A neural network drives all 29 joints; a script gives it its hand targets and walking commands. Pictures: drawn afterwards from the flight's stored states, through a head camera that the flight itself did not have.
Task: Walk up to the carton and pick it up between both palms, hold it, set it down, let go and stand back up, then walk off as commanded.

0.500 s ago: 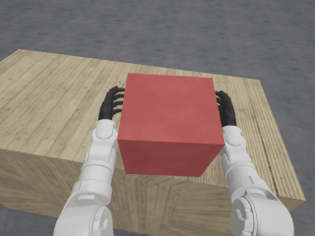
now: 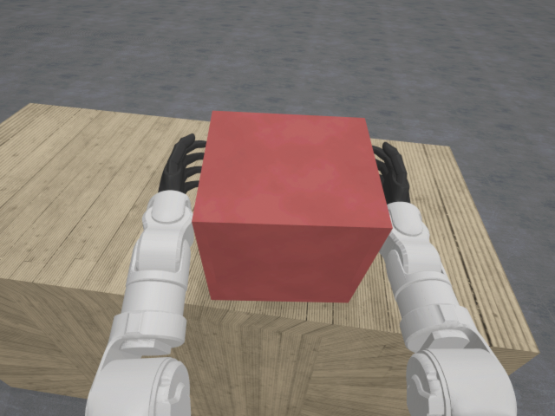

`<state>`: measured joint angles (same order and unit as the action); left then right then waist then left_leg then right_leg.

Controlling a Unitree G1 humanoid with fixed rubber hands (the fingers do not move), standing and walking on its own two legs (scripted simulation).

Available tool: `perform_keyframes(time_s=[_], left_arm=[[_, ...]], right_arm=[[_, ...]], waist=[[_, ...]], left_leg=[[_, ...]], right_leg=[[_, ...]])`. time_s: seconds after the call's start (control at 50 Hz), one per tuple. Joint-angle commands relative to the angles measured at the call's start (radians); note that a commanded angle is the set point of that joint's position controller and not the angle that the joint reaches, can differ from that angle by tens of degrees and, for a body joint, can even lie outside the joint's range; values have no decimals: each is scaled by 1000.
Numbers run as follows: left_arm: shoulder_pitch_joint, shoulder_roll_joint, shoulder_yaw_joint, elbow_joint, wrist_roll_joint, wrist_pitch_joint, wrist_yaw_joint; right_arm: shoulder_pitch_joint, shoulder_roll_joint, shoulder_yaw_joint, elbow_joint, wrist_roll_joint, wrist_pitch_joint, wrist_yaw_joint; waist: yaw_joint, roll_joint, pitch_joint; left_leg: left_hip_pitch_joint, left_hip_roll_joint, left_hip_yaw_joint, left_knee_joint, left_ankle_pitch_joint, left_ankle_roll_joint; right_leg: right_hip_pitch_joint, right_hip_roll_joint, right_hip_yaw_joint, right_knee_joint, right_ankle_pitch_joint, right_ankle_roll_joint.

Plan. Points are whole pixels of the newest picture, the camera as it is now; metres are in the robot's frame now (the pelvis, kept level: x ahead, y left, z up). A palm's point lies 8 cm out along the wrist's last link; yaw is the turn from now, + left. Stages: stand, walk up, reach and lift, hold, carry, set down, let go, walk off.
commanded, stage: reach and lift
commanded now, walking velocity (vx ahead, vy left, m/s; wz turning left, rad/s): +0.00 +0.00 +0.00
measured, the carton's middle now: (284, 212) +0.39 -0.02 +0.12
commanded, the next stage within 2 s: hold in 1.42 s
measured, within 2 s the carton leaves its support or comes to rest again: neither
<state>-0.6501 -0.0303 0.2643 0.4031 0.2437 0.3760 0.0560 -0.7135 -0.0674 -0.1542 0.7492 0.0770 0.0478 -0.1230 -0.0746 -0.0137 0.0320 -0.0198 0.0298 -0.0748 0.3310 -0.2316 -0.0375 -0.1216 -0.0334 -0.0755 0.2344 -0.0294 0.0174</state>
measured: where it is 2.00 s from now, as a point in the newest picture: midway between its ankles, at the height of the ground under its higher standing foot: outside the picture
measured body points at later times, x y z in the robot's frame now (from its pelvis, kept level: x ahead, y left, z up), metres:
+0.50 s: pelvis +0.01 +0.02 +0.00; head -0.03 +0.05 +0.44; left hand +0.40 +0.15 +0.19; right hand +0.38 -0.17 +0.18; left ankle -0.03 +0.14 -0.75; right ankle +0.07 -0.13 -0.75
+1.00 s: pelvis +0.00 +0.00 +0.00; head -0.06 +0.01 +0.44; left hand +0.39 +0.15 +0.22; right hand +0.39 -0.17 +0.22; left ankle -0.03 +0.14 -0.75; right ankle +0.07 -0.13 -0.75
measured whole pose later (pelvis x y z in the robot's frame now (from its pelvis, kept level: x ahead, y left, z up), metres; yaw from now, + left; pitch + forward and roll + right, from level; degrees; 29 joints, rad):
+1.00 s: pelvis +0.00 +0.00 +0.00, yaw +0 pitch -7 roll -1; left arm -0.76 0.02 0.32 0.32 0.25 0.70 -0.01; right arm -0.87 -0.09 -0.11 0.71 0.17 0.36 -0.18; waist -0.08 -0.01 0.00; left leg 0.00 0.04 -0.07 0.39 -0.26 -0.03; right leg -0.10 -0.03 -0.07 0.27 -0.05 0.02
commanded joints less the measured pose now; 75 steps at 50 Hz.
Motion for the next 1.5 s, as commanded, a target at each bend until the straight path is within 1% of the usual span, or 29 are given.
perform_keyframes(time_s=[0.0,0.04,0.08,0.18,0.24,0.28,0.32,0.36,0.42,0.46,0.56,0.6,0.66,0.72,0.84,0.9,0.96,0.98,1.0,1.06,1.1,1.14,1.16,1.24,1.28,1.3,1.34,1.44,1.48], left_arm=[[-561,-570,-396,-205,-37,70,-140],[-569,-557,-400,-234,-43,108,-150],[-581,-567,-449,-286,-62,138,-156],[-642,-585,-477,-294,-77,174,-156],[-594,-587,-488,-315,-83,203,-164],[-590,-586,-478,-298,-81,223,-175],[-612,-589,-479,-293,-77,238,-181],[-620,-575,-451,-276,-68,251,-187],[-659,-607,-526,-373,-119,252,-167],[-685,-595,-535,-378,-123,253,-160],[-680,-558,-440,-302,-98,277,-162],[-678,-552,-406,-287,-85,286,-164],[-711,-524,-343,-215,-63,298,-168],[-749,-525,-329,-206,-64,299,-172],[-838,-530,-366,-205,-108,282,-171],[-882,-537,-361,-150,-130,266,-176],[-921,-521,-356,-167,-129,257,-184],[-930,-539,-371,-201,-144,250,-185],[-953,-548,-395,-226,-154,245,-181],[-949,-557,-420,-197,-166,251,-180],[-949,-518,-348,-160,-134,253,-190],[-930,-528,-350,-155,-133,264,-190],[-948,-536,-346,-165,-131,265,-191],[-952,-534,-343,-185,-149,265,-183],[-935,-538,-342,-165,-144,272,-173],[-932,-539,-338,-176,-144,272,-174],[-922,-523,-334,-203,-139,278,-173],[-914,-521,-329,-222,-142,310,-180],[-953,-522,-343,-236,-145,316,-184]], right_arm=[[-692,569,404,-364,56,-2,83],[-729,562,426,-425,71,21,81],[-745,553,442,-483,100,36,80],[-792,528,396,-477,97,66,84],[-757,529,424,-501,126,85,68],[-761,517,408,-495,120,104,64],[-753,508,377,-450,113,120,72],[-764,499,366,-438,108,127,79],[-797,516,412,-510,163,131,83],[-814,532,445,-534,185,147,77],[-887,553,459,-540,196,191,72],[-902,561,458,-541,202,199,70],[-930,554,424,-448,179,220,78],[-904,562,398,-381,170,239,85],[-994,623,422,-420,207,237,66],[-1023,642,403,-389,201,254,53],[-986,662,390,-337,196,274,49],[-994,673,401,-380,201,267,50],[-982,680,401,-363,222,270,49],[-1001,643,393,-364,229,285,37],[-971,651,373,-304,224,300,39],[-965,636,372,-306,227,308,40],[-994,641,377,-313,235,314,42],[-1031,661,411,-352,273,318,37],[-1069,652,433,-392,279,321,36],[-1045,652,418,-367,273,325,36],[-1022,653,447,-387,289,332,33],[-1025,649,451,-391,316,364,25],[-1003,647,427,-363,311,372,27]], waist=[[-14,-15,-428],[6,-26,-400],[-13,-1,-392],[-35,41,-386],[-52,63,-412],[-66,53,-380],[-86,93,-338],[-79,86,-358],[-73,120,-463],[-69,93,-470],[-18,26,-396],[-6,20,-406],[17,0,-356],[7,-4,-352],[2,-7,-470],[-32,-11,-459],[-34,7,-448],[-48,5,-476],[-52,65,-507],[-78,83,-511],[-50,70,-453],[-60,74,-426],[-46,91,-433],[-34,45,-481],[-13,28,-491],[-23,24,-481],[7,8,-501],[0,5,-455],[-4,42,-431]], left_leg=[[-132,-90,87,-46,268,-20],[-118,-89,92,-51,276,-11],[-86,-85,87,-31,335,-28],[-86,-80,90,-22,303,-37],[-15,-78,83,10,425,-51],[-36,-76,89,3,399,-56],[-48,-71,85,-7,372,-60],[-66,-69,89,-16,336,-58],[1,-64,73,34,511,-82],[12,-71,72,45,551,-78],[-92,-83,91,0,360,-35],[-87,-85,96,-6,373,-27],[-138,-81,100,-32,260,-9],[-153,-81,104,-54,202,1],[-184,-94,101,-33,199,7],[-219,-102,98,-41,132,12],[-238,-97,89,-53,110,16],[-231,-103,89,-47,136,13],[-217,-102,85,-33,174,-4],[-222,-103,74,-22,191,-23],[-250,-100,76,-42,135,-3],[-237,-97,73,-52,143,-6],[-245,-98,75,-51,135,-15],[-224,-101,67,-30,228,-13],[-229,-101,64,-29,219,-7],[-223,-100,65,-26,222,-12],[-211,-98,69,-28,235,-9],[-216,-100,69,-29,255,-12],[-221,-96,73,-38,213,-14]], right_leg=[[502,66,-32,75,245,25],[473,75,-38,73,210,28],[457,80,-45,72,211,19],[366,93,-46,63,109,8],[403,96,-31,68,205,2],[406,99,-37,64,184,0],[360,102,-42,57,111,-5],[358,106,-42,54,90,-8],[357,119,-39,72,159,-13],[379,121,-31,74,209,-4],[405,112,-12,74,161,-3],[413,113,-7,74,172,-2],[389,106,-13,68,90,-1],[399,104,-15,62,42,-2],[444,94,-1,82,101,10],[436,85,7,72,66,13],[450,79,4,80,55,19],[457,81,0,79,78,17],[458,81,3,90,95,15],[458,80,4,85,106,12],[449,78,9,84,52,15],[445,83,6,80,49,13],[443,90,4,75,28,7],[467,99,8,91,126,9],[468,103,-1,82,99,14],[459,101,-2,86,107,12],[473,106,3,92,121,15],[471,113,8,85,136,15],[446,111,11,87,84,9]])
